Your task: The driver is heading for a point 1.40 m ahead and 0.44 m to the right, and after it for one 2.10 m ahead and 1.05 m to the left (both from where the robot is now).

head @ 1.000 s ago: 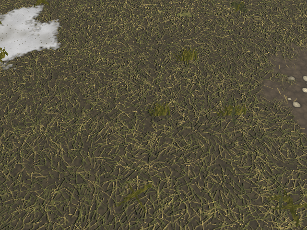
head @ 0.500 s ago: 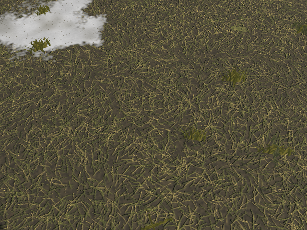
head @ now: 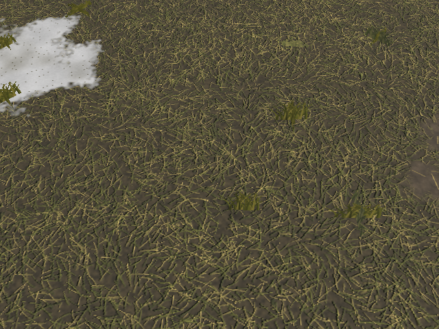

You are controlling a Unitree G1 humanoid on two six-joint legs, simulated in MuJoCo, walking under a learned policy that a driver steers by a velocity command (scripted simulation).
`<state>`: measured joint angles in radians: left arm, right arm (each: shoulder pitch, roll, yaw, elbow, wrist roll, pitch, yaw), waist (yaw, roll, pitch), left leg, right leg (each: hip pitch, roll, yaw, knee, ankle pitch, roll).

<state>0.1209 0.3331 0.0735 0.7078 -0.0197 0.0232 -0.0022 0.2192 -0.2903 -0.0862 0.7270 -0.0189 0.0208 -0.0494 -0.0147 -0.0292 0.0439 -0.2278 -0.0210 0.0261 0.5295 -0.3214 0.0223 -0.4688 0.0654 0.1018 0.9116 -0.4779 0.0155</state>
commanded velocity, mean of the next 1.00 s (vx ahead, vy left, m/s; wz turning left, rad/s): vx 0.34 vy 0.00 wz -0.42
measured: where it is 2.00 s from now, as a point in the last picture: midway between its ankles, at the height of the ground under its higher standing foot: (345, 244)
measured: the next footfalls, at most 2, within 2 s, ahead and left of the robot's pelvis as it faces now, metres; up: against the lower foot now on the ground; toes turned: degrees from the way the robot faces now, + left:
right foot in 0.22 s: +0.03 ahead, -0.15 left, +0.00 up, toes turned -11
left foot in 0.72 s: +0.39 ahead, -0.04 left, +0.00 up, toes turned -26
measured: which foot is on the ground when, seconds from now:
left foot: down 0.00-0.22, up 0.24-0.70, down 0.72-1.00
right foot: up 0.00-0.20, down 0.22-0.72, up 0.74-1.00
